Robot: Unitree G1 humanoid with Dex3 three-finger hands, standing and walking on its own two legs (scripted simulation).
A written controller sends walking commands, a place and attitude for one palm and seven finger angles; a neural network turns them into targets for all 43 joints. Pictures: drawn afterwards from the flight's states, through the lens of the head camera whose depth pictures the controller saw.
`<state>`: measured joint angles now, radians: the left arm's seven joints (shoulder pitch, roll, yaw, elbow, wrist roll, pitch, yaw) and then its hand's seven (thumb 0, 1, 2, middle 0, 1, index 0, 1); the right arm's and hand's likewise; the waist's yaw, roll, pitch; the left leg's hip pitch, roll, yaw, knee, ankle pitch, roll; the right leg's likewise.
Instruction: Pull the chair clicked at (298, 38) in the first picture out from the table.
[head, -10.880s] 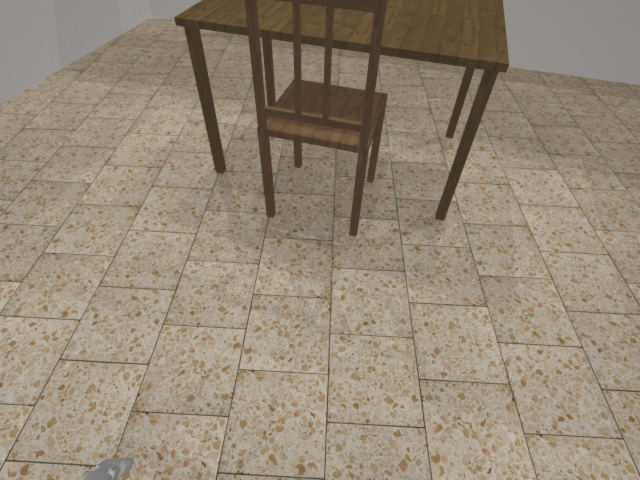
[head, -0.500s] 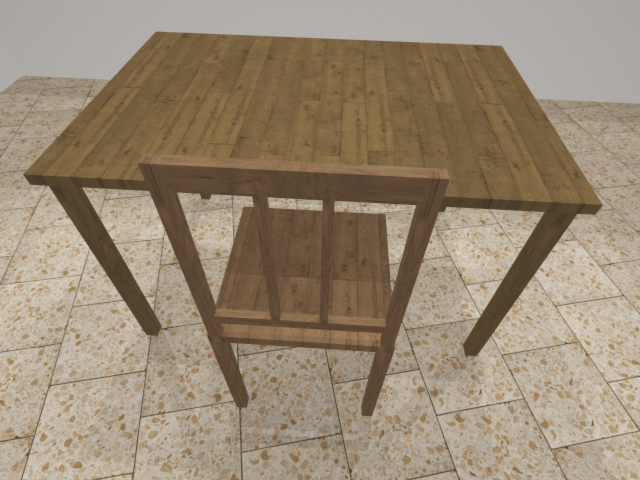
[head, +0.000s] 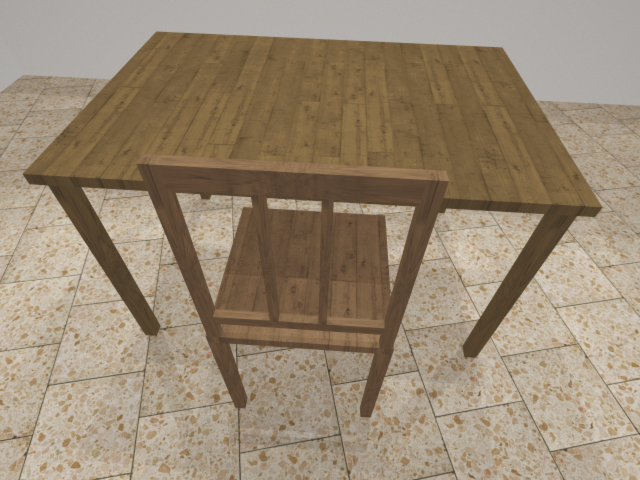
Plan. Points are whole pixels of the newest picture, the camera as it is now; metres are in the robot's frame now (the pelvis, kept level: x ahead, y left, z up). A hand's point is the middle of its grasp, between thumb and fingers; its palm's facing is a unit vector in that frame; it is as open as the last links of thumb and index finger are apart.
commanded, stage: look again from close up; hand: left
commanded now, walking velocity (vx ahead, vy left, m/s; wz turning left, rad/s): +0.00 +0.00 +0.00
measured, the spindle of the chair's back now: (268, 265) +0.46 +0.13 -0.06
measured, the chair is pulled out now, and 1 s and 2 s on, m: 0.00 0.00 0.00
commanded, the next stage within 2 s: raise the hand toward the chair's back in 0.36 s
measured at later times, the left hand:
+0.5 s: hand out of the picture -0.02 +0.16 -0.17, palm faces +0.10 -0.98 -0.15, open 7.4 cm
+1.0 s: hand out of the picture +0.13 +0.18 -0.09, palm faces +0.13 -0.99 -0.06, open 10.2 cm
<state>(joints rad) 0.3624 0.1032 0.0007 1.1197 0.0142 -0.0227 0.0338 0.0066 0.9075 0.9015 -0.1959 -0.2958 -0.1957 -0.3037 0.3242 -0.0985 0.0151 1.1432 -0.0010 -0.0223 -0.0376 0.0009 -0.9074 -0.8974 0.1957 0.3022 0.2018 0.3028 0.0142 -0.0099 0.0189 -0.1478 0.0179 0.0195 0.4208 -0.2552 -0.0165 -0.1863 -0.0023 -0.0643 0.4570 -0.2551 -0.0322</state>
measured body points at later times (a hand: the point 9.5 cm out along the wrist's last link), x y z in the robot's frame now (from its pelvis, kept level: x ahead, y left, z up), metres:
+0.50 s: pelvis +0.00 +0.01 +0.00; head +0.01 +0.00 +0.45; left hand -0.02 +0.21 -0.16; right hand -0.02 -0.20 -0.16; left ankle -0.02 +0.13 -0.74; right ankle +0.00 -0.10 -0.74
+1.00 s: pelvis -0.04 +0.00 -0.10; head +0.02 +0.03 +0.35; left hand +0.11 +0.23 -0.08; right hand +0.22 -0.22 -0.12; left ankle -0.02 +0.13 -0.74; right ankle +0.00 -0.10 -0.74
